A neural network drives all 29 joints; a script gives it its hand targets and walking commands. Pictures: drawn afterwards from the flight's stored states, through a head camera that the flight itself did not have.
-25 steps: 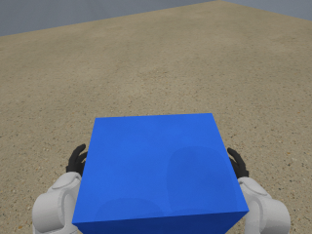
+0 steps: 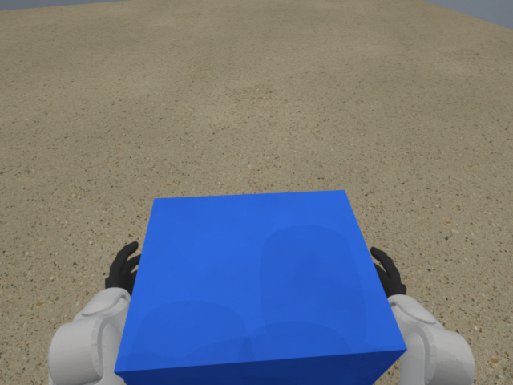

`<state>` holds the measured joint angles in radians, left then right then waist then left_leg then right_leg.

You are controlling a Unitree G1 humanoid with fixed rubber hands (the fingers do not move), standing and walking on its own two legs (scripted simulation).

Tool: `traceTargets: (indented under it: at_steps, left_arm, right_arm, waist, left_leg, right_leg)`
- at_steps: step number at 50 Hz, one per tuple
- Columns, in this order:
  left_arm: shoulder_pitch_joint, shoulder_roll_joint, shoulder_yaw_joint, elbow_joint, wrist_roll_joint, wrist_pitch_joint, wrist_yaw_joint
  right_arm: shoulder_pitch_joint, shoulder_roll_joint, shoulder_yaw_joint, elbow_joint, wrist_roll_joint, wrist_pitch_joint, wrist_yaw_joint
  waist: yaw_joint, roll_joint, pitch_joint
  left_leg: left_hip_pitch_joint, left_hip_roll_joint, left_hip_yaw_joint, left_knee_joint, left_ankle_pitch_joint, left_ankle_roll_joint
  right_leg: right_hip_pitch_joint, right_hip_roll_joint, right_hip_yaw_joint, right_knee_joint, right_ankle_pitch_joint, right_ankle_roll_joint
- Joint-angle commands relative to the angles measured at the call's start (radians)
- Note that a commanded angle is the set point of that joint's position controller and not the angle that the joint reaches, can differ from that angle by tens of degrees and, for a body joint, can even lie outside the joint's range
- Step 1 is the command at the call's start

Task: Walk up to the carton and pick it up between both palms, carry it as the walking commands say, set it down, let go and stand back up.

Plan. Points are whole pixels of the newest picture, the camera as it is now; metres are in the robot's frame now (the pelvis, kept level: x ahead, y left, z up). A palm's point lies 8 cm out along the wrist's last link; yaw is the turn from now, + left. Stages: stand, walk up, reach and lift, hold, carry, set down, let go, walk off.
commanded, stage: carry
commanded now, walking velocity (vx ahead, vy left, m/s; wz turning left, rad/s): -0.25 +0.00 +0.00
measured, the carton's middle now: (255, 313) +0.24 +0.01 +0.02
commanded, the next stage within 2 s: none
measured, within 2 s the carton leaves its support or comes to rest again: neither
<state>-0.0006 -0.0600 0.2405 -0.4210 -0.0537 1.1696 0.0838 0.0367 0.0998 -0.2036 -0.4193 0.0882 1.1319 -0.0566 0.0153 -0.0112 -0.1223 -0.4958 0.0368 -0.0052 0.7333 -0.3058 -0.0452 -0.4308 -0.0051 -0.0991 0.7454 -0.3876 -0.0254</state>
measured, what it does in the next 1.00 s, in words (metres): walks backwards: left foot, then right foot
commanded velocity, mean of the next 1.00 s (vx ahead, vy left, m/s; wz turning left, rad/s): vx -0.25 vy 0.00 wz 0.00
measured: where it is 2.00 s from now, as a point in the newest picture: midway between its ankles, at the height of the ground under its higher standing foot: outside the picture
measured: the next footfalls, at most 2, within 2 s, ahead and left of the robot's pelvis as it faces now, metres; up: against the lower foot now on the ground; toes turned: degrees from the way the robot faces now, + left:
left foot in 0.38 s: -0.15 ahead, +0.14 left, +0.00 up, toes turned +2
right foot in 0.70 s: -0.23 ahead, -0.08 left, +0.00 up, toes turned -7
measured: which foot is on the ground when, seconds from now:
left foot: down 0.00-0.00, up 0.02-0.36, down 0.38-0.74, up 0.76-1.00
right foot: down 0.00-0.44, up 0.46-0.68, down 0.70-1.00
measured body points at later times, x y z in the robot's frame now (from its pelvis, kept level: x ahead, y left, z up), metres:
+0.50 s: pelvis -0.17 +0.02 +0.00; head -0.21 +0.04 +0.45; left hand +0.05 +0.22 +0.06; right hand +0.06 -0.15 +0.08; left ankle -0.19 +0.14 -0.71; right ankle -0.06 -0.07 -0.68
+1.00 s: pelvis -0.31 +0.01 +0.01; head -0.32 +0.00 +0.46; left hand -0.06 +0.19 +0.08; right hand -0.07 -0.17 +0.07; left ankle -0.34 +0.14 -0.67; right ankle -0.27 -0.07 -0.71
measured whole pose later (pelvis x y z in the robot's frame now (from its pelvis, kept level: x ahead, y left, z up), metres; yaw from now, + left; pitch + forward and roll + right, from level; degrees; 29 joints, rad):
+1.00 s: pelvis -0.31 +0.01 +0.01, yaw -1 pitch +0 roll +0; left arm 0.00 -0.09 0.24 -0.46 -0.06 1.15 0.09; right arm 0.06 0.11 -0.23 -0.48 0.10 1.11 -0.04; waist 0.01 0.01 -0.03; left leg -0.43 0.05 0.02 1.02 -0.40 -0.02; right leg -0.39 0.01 -0.12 0.69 -0.30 -0.08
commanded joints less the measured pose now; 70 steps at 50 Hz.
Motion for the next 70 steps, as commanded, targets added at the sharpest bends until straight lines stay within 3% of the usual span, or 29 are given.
traceTargets:
  at_steps: [1,4,7,10,13,18,20,21,22,23,24,26,31,34,35,36,37,40,44,47,52,54,55,56,59,62,66,69,70]
  left_arm:
    - [-0.477,-0.788,-0.888,-0.301,-0.283,-0.068,-0.164]
    - [-0.429,-0.749,-0.817,-0.258,-0.230,-0.074,-0.175]
    - [-0.350,-0.693,-0.786,-0.199,-0.203,-0.056,-0.167]
    - [-0.375,-0.646,-0.795,-0.208,-0.189,-0.040,-0.166]
    - [-0.368,-0.606,-0.765,-0.157,-0.172,-0.026,-0.161]
    - [-0.466,-0.643,-0.803,-0.208,-0.186,-0.020,-0.148]
    - [-0.467,-0.658,-0.829,-0.246,-0.185,-0.013,-0.142]
    - [-0.457,-0.661,-0.832,-0.250,-0.192,-0.011,-0.135]
    - [-0.542,-0.693,-0.866,-0.325,-0.225,-0.020,-0.141]
    - [-0.587,-0.699,-0.900,-0.289,-0.237,-0.011,-0.138]
    - [-0.613,-0.724,-0.902,-0.284,-0.244,-0.014,-0.149]
    - [-0.594,-0.711,-0.882,-0.239,-0.234,-0.021,-0.141]
    - [-0.451,-0.682,-0.874,-0.208,-0.232,0.011,-0.128]
    - [-0.424,-0.706,-0.883,-0.214,-0.231,-0.016,-0.127]
    - [-0.358,-0.690,-0.852,-0.193,-0.224,-0.022,-0.131]
    - [-0.390,-0.730,-0.876,-0.254,-0.257,-0.048,-0.140]
    - [-0.414,-0.766,-0.885,-0.304,-0.269,-0.068,-0.146]
    - [-0.438,-0.798,-0.856,-0.286,-0.253,-0.082,-0.173]
    - [-0.327,-0.669,-0.817,-0.252,-0.197,-0.055,-0.151]
    - [-0.351,-0.663,-0.817,-0.225,-0.194,-0.033,-0.157]
    - [-0.382,-0.698,-0.848,-0.232,-0.208,-0.024,-0.151]
    - [-0.455,-0.705,-0.877,-0.303,-0.232,-0.036,-0.146]
    - [-0.423,-0.676,-0.863,-0.291,-0.211,-0.029,-0.145]
    - [-0.467,-0.705,-0.874,-0.314,-0.223,-0.033,-0.144]
    - [-0.474,-0.734,-0.896,-0.277,-0.246,-0.019,-0.153]
    - [-0.477,-0.720,-0.885,-0.239,-0.234,-0.004,-0.143]
    - [-0.448,-0.696,-0.887,-0.274,-0.242,-0.013,-0.135]
    - [-0.366,-0.704,-0.888,-0.258,-0.239,-0.017,-0.133]
    - [-0.330,-0.731,-0.873,-0.242,-0.247,-0.029,-0.139]
  right_arm:
    - [-0.501,0.760,0.804,-0.321,0.162,-0.039,0.090]
    - [-0.561,0.790,0.835,-0.283,0.179,-0.037,0.098]
    - [-0.518,0.703,0.822,-0.268,0.161,-0.018,0.087]
    - [-0.507,0.673,0.808,-0.242,0.144,-0.003,0.088]
    - [-0.476,0.622,0.780,-0.217,0.121,0.013,0.080]
    - [-0.526,0.659,0.770,-0.201,0.141,0.020,0.091]
    - [-0.473,0.691,0.761,-0.168,0.161,0.022,0.102]
    - [-0.464,0.658,0.743,-0.188,0.144,0.019,0.096]
    - [-0.477,0.728,0.754,-0.205,0.155,0.012,0.104]
    - [-0.483,0.694,0.714,-0.199,0.128,0.016,0.107]
    - [-0.510,0.729,0.724,-0.208,0.141,0.017,0.119]
    - [-0.471,0.698,0.716,-0.159,0.119,0.015,0.111]
    - [-0.313,0.624,0.668,-0.131,0.066,0.030,0.082]
    - [-0.377,0.635,0.716,-0.220,0.101,-0.002,0.074]
    - [-0.389,0.630,0.739,-0.260,0.120,-0.011,0.075]
    - [-0.423,0.713,0.782,-0.319,0.148,-0.029,0.079]
    - [-0.460,0.765,0.825,-0.352,0.179,-0.033,0.085]
    - [-0.596,0.807,0.871,-0.393,0.205,-0.048,0.097]
    - [-0.429,0.680,0.805,-0.276,0.149,-0.007,0.094]
    - [-0.469,0.661,0.799,-0.289,0.144,0.002,0.094]
    - [-0.479,0.664,0.779,-0.291,0.147,0.010,0.101]
    - [-0.503,0.693,0.771,-0.320,0.167,0.000,0.107]
    - [-0.473,0.666,0.772,-0.277,0.154,0.007,0.110]
    - [-0.508,0.699,0.796,-0.302,0.171,-0.002,0.113]
    - [-0.427,0.685,0.749,-0.286,0.132,0.007,0.110]
    - [-0.442,0.638,0.722,-0.260,0.129,0.020,0.111]
    - [-0.415,0.655,0.748,-0.267,0.127,0.012,0.094]
    - [-0.363,0.650,0.762,-0.292,0.139,-0.004,0.085]
    - [-0.391,0.676,0.785,-0.348,0.147,-0.014,0.080]
  waist:
    - [-0.014,-0.187,-0.311]
    - [-0.003,-0.144,-0.183]
    - [-0.006,-0.149,-0.149]
    - [-0.006,-0.101,-0.140]
    - [-0.027,-0.237,-0.099]
    - [-0.035,-0.241,-0.104]
    - [-0.056,0.025,-0.067]
    - [-0.061,0.479,-0.054]
    - [-0.033,0.367,0.077]
    - [-0.025,0.382,0.125]
    - [-0.009,0.262,0.131]
    - [0.003,0.216,0.027]
    - [-0.008,0.308,-0.222]
    - [-0.005,0.247,-0.318]
    - [-0.009,0.075,-0.319]
    - [-0.016,-0.184,-0.334]
    - [-0.022,-0.277,-0.314]
    - [-0.007,-0.126,-0.188]
    - [-0.009,-0.138,-0.146]
    - [-0.005,-0.162,-0.082]
    - [-0.028,-0.161,-0.177]
    - [-0.025,0.018,-0.118]
    - [-0.009,0.200,-0.094]
    - [-0.016,0.296,-0.070]
    - [-0.026,0.215,-0.046]
    - [-0.019,0.241,-0.018]
    - [-0.004,0.208,-0.189]
    - [-0.005,0.217,-0.327]
    - [-0.013,-0.016,-0.320]
  left_leg:
    - [-0.059,0.007,-0.011,0.310,-0.289,0.011]
    - [-0.081,-0.011,-0.015,0.499,-0.177,0.003]
    - [-0.094,-0.027,0.005,0.473,-0.202,-0.001]
    - [0.001,-0.030,0.039,0.413,-0.215,-0.006]
    - [0.088,-0.030,0.066,0.293,-0.207,0.013]
    - [0.244,-0.057,0.140,-0.069,-0.195,0.054]
    - [0.264,0.029,-0.063,-0.391,-0.324,0.116]
    - [0.019,0.346,-0.549,-0.588,-0.419,0.249]
    - [-0.230,0.419,-0.520,-0.644,-0.357,0.272]
    - [-0.334,0.357,-0.414,-0.636,-0.403,0.247]
    - [-0.372,0.300,-0.308,-0.596,-0.349,0.203]
    - [-0.155,0.200,-0.085,-0.444,-0.039,0.118]
    - [0.443,0.200,-0.171,-0.164,1.046,0.145]
    - [0.361,0.168,-0.139,-0.074,0.802,0.080]
    - [0.162,0.135,-0.094,-0.038,0.490,0.054]
    - [-0.100,0.048,0.023,0.047,0.049,0.016]
    - [-0.148,0.018,0.082,0.112,-0.222,0.002]
    - [-0.052,0.009,0.012,0.357,-0.168,0.006]
    - [-0.053,0.018,0.019,0.349,-0.238,0.007]
    - [0.013,0.010,0.043,0.314,-0.209,0.003]
    - [0.172,0.003,0.075,-0.079,-0.087,0.041]
    - [0.164,0.055,-0.065,-0.350,-0.054,0.072]
    - [0.171,0.244,-0.313,-0.394,0.123,0.118]
    - [0.078,0.329,-0.368,-0.429,0.250,0.174]
    - [0.049,0.281,-0.274,-0.378,0.525,0.203]
    - [0.072,0.229,-0.220,-0.351,0.485,0.180]
    - [0.341,0.214,-0.211,-0.246,0.837,0.158]
    - [0.272,0.153,-0.128,-0.138,0.681,0.072]
    - [0.151,0.116,-0.069,-0.105,0.440,0.040]
  right_leg:
    - [0.336,-0.395,0.322,-0.263,1.067,-0.112]
    - [0.171,-0.330,0.294,-0.420,0.320,-0.096]
    - [0.183,-0.299,0.298,-0.394,0.340,-0.086]
    - [0.061,-0.312,0.340,-0.493,-0.014,-0.082]
    - [-0.012,-0.309,0.334,-0.568,-0.168,-0.053]
    - [-0.056,-0.276,0.244,-0.545,-0.245,0.010]
    - [-0.107,-0.142,0.139,-0.294,-0.181,0.104]
    - [-0.108,0.027,0.008,0.335,-0.262,0.158]
    - [-0.105,0.012,0.123,0.517,-0.139,0.118]
    - [-0.082,0.009,0.137,0.670,-0.096,0.112]
    - [-0.005,0.007,0.154,0.710,-0.042,0.095]
    - [-0.029,0.007,0.131,0.626,-0.030,0.064]
    - [-0.058,-0.023,0.085,-0.029,-0.090,0.075]
    - [0.218,-0.096,0.092,-0.377,0.226,0.046]
    - [0.368,-0.206,0.189,-0.330,0.594,0.025]
    - [0.584,-0.364,0.285,-0.185,1.316,-0.001]
    - [0.558,-0.386,0.271,-0.174,1.455,-0.028]
    - [0.291,-0.346,0.206,-0.317,0.961,-0.055]
    - [0.207,-0.339,0.266,-0.325,0.736,-0.141]
    - [0.060,-0.328,0.298,-0.420,0.264,-0.138]
    - [0.078,-0.288,0.242,-0.371,0.001,-0.077]
    - [0.058,-0.173,0.135,-0.226,0.000,0.017]
    - [-0.050,-0.078,0.075,-0.069,-0.009,0.063]
    - [-0.020,-0.028,0.026,0.095,-0.083,0.078]
    - [-0.010,0.003,0.094,0.325,-0.114,0.069]
    - [-0.061,0.006,0.111,0.342,-0.127,0.055]
    - [0.005,-0.009,0.063,-0.023,-0.102,0.044]
    - [0.286,-0.127,0.102,-0.338,0.291,0.027]
    - [0.419,-0.191,0.160,-0.303,0.596,0.005]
